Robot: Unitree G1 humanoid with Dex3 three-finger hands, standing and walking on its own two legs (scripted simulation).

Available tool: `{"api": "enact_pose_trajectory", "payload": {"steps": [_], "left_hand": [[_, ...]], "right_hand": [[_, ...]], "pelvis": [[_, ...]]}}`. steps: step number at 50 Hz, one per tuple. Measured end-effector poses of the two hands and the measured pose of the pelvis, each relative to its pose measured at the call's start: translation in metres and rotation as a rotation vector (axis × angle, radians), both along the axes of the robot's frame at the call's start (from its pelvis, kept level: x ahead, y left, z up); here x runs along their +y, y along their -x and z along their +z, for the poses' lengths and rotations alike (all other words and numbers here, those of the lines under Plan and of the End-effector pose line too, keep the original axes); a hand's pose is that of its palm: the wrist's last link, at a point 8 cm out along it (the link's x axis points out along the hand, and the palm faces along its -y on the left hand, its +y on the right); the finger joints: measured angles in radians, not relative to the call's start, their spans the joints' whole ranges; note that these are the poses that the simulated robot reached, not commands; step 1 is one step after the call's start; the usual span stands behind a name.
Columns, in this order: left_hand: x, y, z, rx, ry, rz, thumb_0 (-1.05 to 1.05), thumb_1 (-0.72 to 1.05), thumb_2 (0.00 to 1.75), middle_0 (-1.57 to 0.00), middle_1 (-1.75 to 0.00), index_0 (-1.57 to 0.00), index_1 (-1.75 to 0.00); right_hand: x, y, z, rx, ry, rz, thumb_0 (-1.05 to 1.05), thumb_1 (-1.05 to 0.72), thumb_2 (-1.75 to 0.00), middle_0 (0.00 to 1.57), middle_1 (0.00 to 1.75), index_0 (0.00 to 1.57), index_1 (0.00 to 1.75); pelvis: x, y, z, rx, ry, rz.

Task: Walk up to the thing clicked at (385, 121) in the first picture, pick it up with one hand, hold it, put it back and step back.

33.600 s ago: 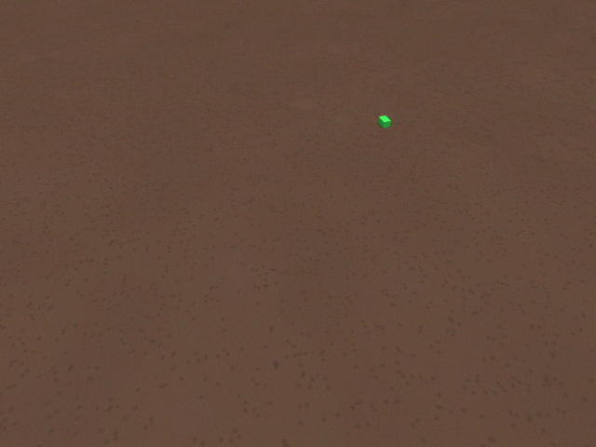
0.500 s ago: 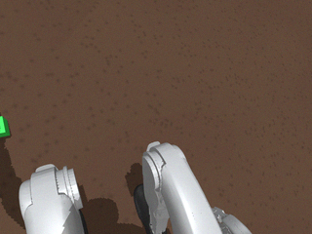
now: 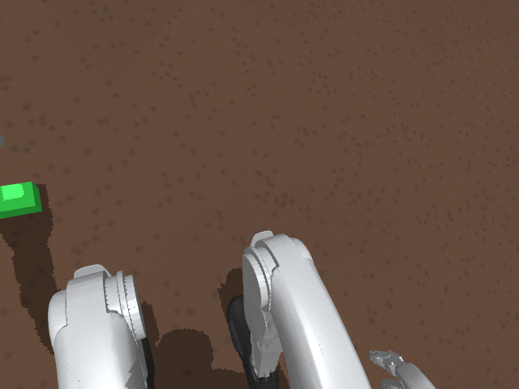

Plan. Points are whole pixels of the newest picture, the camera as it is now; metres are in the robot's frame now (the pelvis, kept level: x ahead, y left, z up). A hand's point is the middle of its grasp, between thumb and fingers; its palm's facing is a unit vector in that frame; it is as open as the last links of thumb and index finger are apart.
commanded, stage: withdraw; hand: left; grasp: from above
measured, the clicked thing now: (15, 200) +0.49 +0.32 -0.32
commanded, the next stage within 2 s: home in 0.02 s
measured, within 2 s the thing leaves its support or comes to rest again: neither
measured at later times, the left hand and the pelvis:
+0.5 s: hand out of the picture +0.45 +0.33 -0.09, palm faces -0.31 -0.33 -0.89, open 10.2 cm; pelvis +0.02 +0.01 +0.04, yaw +1 degrees
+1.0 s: hand out of the picture +0.27 +0.26 +0.13, palm faces +0.03 -0.90 -0.43, open 7.4 cm; pelvis +0.03 +0.01 +0.23, yaw +7 degrees
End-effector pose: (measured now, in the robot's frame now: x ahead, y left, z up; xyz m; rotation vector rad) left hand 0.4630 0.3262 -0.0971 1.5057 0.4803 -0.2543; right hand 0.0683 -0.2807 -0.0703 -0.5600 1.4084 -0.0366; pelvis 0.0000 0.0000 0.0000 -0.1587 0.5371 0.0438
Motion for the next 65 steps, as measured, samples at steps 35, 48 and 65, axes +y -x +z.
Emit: {"api": "enact_pose_trajectory", "payload": {"steps": [35, 48, 65], "left_hand": [[0.007, 0.112, 0.151, -0.026, 0.502, 0.460, 0.01, 0.78, 0.89, -0.22, -0.33, -0.21, -0.34], [-0.017, 0.199, 0.246, -0.049, 0.825, 0.764, 0.01, 0.88, 0.90, -0.21, -0.30, -0.21, -0.30], [-0.047, 0.238, 0.386, -0.018, 1.057, 1.040, 0.01, 0.90, 0.90, -0.20, -0.30, -0.20, -0.30]], "right_hand": [[0.033, -0.104, 0.089, -0.271, -0.153, -0.022, 0.01, -0.91, -0.90, 0.20, 0.30, 0.20, 0.30], [0.071, -0.173, 0.209, -0.582, -0.216, 0.039, 0.01, -0.91, -0.90, 0.20, 0.30, 0.20, 0.30], [0.081, -0.179, 0.333, -0.681, -0.204, -0.042, 0.01, -0.90, -0.90, 0.20, 0.30, 0.20, 0.30]], "pelvis": [[0.005, -0.017, 0.121, 0.043, -0.035, 0.047], [0.006, -0.023, 0.216, -0.074, -0.058, 0.093], [0.011, -0.075, 0.337, -0.231, -0.102, 0.134]]}}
